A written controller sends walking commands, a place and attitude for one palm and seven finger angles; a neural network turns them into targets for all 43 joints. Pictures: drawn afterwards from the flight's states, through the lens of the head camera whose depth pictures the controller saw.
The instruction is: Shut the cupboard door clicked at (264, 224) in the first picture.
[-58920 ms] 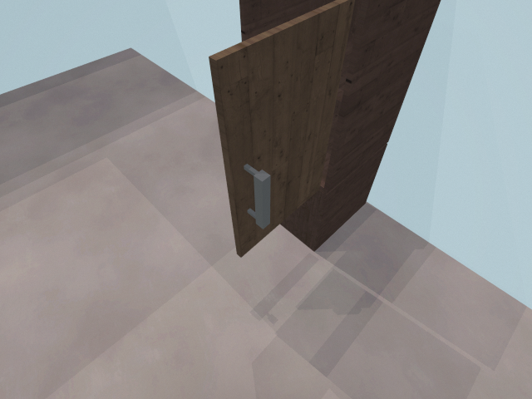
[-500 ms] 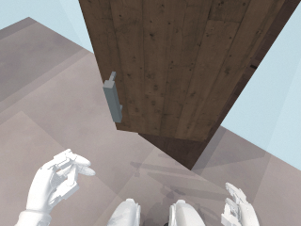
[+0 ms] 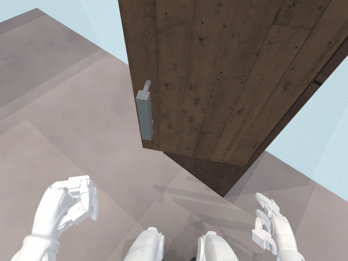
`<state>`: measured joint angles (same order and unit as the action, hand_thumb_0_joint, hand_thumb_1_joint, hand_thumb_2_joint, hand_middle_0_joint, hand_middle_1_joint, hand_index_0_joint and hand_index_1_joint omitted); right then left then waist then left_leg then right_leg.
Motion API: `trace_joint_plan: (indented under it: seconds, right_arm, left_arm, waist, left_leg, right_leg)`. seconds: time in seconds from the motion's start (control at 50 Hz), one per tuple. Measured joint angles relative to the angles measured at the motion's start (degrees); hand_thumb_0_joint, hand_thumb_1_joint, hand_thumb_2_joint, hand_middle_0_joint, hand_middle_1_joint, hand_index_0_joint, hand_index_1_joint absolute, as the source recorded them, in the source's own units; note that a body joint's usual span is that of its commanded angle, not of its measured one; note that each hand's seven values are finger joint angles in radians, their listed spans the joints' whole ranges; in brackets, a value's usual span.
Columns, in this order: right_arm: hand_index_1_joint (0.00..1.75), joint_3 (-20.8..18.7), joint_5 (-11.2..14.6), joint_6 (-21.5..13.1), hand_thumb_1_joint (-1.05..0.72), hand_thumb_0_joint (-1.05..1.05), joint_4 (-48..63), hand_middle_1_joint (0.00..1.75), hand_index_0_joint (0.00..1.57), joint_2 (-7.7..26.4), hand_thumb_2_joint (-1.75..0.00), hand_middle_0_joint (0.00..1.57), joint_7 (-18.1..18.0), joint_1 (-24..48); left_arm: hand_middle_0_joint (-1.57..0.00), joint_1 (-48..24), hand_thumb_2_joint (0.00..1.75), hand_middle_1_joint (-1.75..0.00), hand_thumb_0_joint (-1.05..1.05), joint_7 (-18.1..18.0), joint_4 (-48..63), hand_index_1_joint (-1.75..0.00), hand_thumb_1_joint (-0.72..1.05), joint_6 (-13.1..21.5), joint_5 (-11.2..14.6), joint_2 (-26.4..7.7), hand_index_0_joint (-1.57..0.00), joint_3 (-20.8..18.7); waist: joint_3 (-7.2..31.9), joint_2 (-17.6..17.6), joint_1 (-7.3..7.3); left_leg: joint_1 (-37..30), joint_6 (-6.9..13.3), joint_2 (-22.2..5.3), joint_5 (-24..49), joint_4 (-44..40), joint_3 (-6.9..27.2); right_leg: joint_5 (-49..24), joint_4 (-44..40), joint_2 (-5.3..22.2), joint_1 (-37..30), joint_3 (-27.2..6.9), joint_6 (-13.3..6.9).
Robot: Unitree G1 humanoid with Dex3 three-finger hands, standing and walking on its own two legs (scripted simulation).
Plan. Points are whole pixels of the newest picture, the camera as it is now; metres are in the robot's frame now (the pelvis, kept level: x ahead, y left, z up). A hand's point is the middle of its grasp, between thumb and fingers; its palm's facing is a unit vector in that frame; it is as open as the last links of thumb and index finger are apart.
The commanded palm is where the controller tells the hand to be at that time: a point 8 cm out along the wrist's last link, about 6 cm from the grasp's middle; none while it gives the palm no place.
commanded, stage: raise the hand and make a fist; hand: left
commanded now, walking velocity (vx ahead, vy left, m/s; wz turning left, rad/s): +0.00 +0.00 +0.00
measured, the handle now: (147, 112) +0.46 +0.11 +0.03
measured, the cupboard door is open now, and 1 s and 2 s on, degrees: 28 28 28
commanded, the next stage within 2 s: bring the fist close to the handle in 0.54 s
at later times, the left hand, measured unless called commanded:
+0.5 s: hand (92, 204) +0.22 +0.18 +0.04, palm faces -0.09 -1.00 -0.03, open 3.1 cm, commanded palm +0.20 +0.24 +0.04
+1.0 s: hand (118, 184) +0.27 +0.14 +0.04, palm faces -0.12 -0.99 -0.03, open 3.1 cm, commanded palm +0.26 +0.19 +0.04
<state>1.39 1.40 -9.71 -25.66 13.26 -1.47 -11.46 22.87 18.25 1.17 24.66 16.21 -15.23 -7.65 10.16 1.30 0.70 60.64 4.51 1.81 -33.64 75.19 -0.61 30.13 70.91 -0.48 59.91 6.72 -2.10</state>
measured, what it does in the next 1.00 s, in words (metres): stands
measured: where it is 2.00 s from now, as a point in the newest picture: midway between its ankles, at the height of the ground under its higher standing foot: outside the picture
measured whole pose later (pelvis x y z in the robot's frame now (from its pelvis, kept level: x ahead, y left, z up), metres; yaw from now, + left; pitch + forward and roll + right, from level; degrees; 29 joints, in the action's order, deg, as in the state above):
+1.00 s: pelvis +0.00 -0.02 +0.00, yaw +0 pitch +20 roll -3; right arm 1.3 1.7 -8.1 -27.8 14.3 -1.3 -12.7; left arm 11.7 14.2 -4.6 22.7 13.3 -14.2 -4.3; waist 10.9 1.6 -0.9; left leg 62.3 3.4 1.4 -33.9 75.8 -0.4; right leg 30.9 72.4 -0.9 62.1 6.9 -3.4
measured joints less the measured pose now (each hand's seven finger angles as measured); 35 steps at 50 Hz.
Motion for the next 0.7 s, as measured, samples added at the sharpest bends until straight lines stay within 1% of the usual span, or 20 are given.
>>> trace_joint_plan:
  seconds: [0.2, 0.28, 0.44, 0.7]
  right_arm:
    - [0.30, -0.25, 0.24, 0.23, -0.91, 0.01, -1.11, 0.30, 0.21, 0.79, -0.89, 0.21, 0.09, -1.40]
    - [0.30, -0.58, 0.37, 0.19, -0.91, 0.01, -1.47, 0.30, 0.21, 1.05, -0.89, 0.20, 0.10, -2.01]
    - [0.30, -0.95, 0.42, 0.21, -0.91, 0.01, -1.63, 0.30, 0.21, 1.19, -0.89, 0.20, 0.04, -2.19]
    - [0.30, -0.59, 0.47, 0.45, -0.91, 0.01, -1.25, 0.30, 0.20, 0.84, -0.89, 0.20, -0.06, -1.13]
  left_arm:
    - [-1.29, -1.55, 0.90, -1.49, 0.01, 1.10, -1.05, -1.50, 0.90, -0.81, 0.71, -0.85, -1.29, -1.30]
    - [-1.29, -1.43, 0.90, -1.50, 0.01, 1.04, -1.10, -1.50, 0.90, -0.78, 1.02, -0.79, -1.29, -1.56]
    - [-1.29, -0.96, 0.90, -1.50, 0.01, 0.64, -1.22, -1.50, 0.90, -0.17, 0.81, -0.63, -1.29, -1.19]
    - [-1.29, -0.74, 0.90, -1.50, 0.01, -0.04, -1.18, -1.50, 0.90, 0.36, 0.50, -0.39, -1.30, -0.46]
  waist:
    - [-0.07, 0.29, -0.35]
    - [0.02, 0.29, -0.67]
    - [0.34, 0.11, -1.02]
    - [0.65, 0.40, -0.78]
  left_leg:
    - [0.53, 0.10, -0.03, -0.09, 0.25, -0.05]
    - [0.50, 0.07, -0.07, -0.02, 0.03, -0.11]
    - [0.59, -0.12, -0.20, -0.08, 0.09, -0.14]
    - [0.56, -0.68, -0.30, -0.17, 0.25, 0.22]
  right_leg:
    - [-0.02, 0.11, -0.04, 0.49, -0.06, 0.13]
    - [-0.07, -0.02, -0.09, 0.53, -0.14, 0.09]
    - [0.05, 0.23, -0.23, 0.79, -0.18, -0.19]
    - [0.37, 0.64, -0.34, 0.82, 0.16, -0.77]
